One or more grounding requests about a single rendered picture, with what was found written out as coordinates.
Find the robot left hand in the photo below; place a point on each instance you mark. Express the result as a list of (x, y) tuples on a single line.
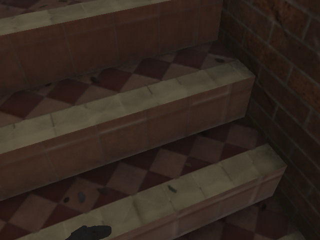
[(91, 233)]

